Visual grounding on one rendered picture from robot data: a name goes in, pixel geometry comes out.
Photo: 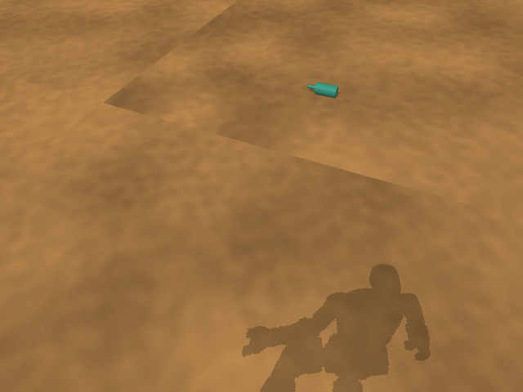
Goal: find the bottle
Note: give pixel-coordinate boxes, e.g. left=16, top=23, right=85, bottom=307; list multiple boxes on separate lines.
left=307, top=82, right=338, bottom=98

